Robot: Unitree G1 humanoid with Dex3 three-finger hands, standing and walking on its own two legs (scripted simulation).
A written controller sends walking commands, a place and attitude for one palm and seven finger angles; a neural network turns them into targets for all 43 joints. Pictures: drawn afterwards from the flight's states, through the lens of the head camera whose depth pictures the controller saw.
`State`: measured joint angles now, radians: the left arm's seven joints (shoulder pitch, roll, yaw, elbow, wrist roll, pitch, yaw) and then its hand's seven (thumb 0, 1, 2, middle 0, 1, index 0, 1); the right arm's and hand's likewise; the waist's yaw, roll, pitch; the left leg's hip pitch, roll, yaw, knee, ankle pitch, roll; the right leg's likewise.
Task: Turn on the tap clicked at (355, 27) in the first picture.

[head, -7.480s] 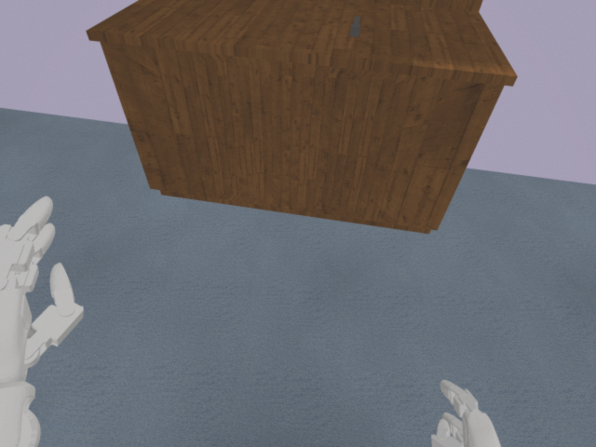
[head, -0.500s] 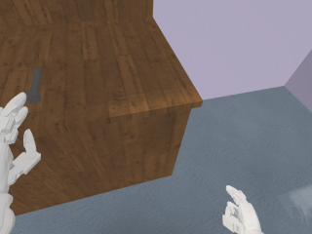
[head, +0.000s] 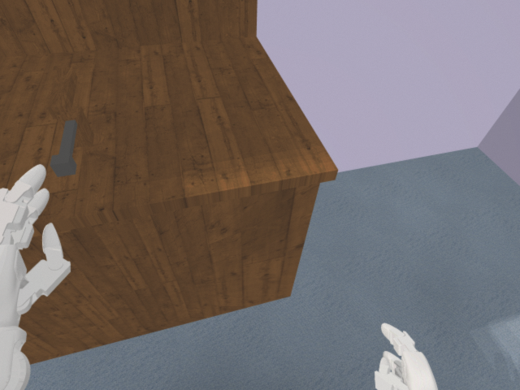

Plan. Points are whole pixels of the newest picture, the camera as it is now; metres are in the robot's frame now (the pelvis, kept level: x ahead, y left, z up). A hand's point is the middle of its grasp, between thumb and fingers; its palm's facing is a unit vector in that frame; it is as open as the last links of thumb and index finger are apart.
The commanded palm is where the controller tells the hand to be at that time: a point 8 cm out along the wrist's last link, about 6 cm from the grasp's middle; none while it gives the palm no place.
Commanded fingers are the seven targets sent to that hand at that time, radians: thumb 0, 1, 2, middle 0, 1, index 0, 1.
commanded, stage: look again from close up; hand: left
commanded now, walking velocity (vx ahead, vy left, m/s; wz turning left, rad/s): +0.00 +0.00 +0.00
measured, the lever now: (63, 165) +0.42 +0.37 +0.09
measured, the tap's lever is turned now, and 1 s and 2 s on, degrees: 0 0 0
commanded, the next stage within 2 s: turn the palm inward beside the body in 0.02 s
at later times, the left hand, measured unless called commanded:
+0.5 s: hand (69, 289) +0.19 +0.23 +0.14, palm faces +0.42 -0.85 -0.31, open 7.4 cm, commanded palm +0.15 +0.27 +0.16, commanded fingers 0.00 0.90 0.90 -0.20 -0.30 -0.20 -0.30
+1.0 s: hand (93, 289) +0.20 +0.21 +0.14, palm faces +0.46 -0.85 -0.25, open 7.4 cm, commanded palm +0.15 +0.25 +0.15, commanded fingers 0.00 0.90 0.90 -0.20 -0.30 -0.20 -0.30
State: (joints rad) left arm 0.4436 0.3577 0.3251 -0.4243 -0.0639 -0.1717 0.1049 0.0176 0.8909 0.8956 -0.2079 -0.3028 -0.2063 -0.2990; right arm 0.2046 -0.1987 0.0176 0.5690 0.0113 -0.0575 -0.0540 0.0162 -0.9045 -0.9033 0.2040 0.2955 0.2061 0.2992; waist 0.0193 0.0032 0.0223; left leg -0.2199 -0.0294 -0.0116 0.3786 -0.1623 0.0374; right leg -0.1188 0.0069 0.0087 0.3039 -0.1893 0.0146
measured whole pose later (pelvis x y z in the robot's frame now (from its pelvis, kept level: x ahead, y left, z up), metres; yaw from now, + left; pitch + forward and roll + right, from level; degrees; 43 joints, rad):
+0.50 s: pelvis -0.02 -0.03 -0.02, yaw +0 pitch -3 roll +0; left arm 0.35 0.35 0.34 -0.33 -0.11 -0.05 0.07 0.02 0.89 0.90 -0.21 -0.30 -0.21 -0.30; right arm 0.17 -0.23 0.04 0.64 -0.02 -0.14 -0.03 0.02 -0.90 -0.90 0.21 0.30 0.21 0.30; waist 0.04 0.01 0.00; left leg -0.27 -0.02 -0.02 0.55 -0.23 0.00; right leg -0.21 0.02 -0.01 0.58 -0.31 -0.03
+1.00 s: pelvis +0.01 -0.05 -0.02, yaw +2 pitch -1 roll +1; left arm 0.43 0.29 0.34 -0.40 -0.19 0.02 0.06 0.02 0.89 0.90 -0.21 -0.30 -0.20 -0.30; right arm 0.20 -0.25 0.02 0.68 0.01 -0.20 -0.08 0.02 -0.90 -0.90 0.20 0.30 0.21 0.30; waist 0.07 0.04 -0.06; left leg -0.30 -0.01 -0.05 0.62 -0.30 -0.03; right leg -0.24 0.03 -0.04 0.64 -0.39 -0.05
